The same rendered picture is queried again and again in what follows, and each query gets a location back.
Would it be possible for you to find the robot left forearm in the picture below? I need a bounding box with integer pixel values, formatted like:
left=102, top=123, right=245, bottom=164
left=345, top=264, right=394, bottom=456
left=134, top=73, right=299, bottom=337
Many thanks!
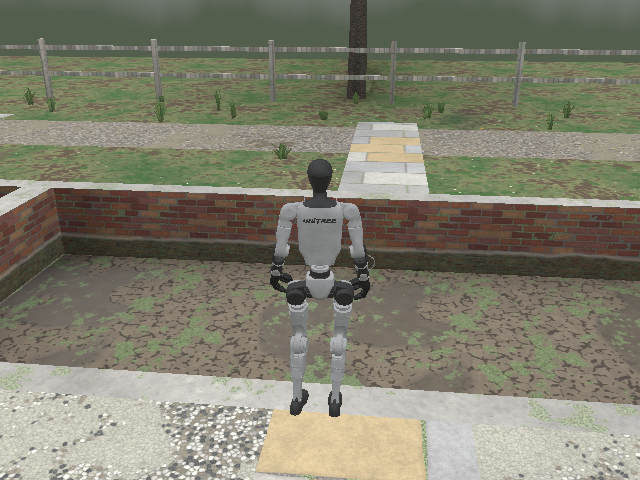
left=271, top=242, right=286, bottom=276

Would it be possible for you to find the robot right forearm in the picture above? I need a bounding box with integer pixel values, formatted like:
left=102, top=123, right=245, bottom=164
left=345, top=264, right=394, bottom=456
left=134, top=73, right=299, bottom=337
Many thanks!
left=353, top=243, right=369, bottom=281

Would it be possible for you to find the left robot shin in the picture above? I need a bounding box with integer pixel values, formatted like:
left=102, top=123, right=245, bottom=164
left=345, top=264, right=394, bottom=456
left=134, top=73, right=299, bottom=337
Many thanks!
left=289, top=336, right=307, bottom=402

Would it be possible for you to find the robot right upper arm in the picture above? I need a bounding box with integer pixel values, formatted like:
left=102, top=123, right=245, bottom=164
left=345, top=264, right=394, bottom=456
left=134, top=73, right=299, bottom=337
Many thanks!
left=341, top=202, right=365, bottom=258

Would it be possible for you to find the left robot hand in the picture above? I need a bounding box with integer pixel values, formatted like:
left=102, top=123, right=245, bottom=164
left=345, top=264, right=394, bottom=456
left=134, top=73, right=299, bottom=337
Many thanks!
left=270, top=272, right=293, bottom=293

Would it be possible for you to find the right robot hand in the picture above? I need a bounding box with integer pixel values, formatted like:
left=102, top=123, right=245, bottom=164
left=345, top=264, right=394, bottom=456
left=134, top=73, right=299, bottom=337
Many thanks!
left=349, top=276, right=370, bottom=300

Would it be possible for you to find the right robot foot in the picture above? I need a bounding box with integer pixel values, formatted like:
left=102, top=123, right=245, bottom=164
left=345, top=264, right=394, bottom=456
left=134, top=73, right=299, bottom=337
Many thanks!
left=328, top=391, right=342, bottom=417

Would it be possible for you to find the robot left upper arm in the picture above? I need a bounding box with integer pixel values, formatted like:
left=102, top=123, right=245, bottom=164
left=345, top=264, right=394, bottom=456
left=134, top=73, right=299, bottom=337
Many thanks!
left=274, top=202, right=299, bottom=258

